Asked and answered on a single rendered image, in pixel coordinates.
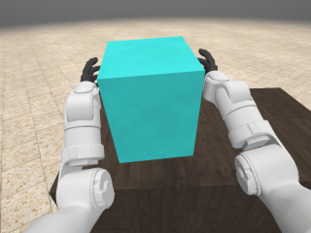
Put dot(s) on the robot right hand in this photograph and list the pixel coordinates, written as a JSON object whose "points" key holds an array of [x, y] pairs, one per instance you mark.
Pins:
{"points": [[208, 63]]}

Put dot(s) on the carton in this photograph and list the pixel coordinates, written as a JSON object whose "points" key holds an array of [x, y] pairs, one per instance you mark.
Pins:
{"points": [[151, 91]]}

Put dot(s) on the robot right forearm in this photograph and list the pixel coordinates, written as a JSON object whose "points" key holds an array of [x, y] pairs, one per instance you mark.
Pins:
{"points": [[246, 128]]}

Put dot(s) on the left robot upper arm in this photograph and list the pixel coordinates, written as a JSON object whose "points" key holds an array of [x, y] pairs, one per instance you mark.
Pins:
{"points": [[81, 198]]}

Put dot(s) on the robot left forearm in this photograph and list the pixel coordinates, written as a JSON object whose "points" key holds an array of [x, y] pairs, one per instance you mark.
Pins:
{"points": [[81, 125]]}

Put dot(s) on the pedestal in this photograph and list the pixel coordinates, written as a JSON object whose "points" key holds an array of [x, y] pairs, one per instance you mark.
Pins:
{"points": [[200, 193]]}

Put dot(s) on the right robot upper arm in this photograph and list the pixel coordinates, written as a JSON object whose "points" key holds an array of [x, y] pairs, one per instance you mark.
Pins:
{"points": [[269, 173]]}

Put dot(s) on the robot left hand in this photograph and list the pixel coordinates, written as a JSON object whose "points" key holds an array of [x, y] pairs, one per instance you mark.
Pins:
{"points": [[88, 72]]}

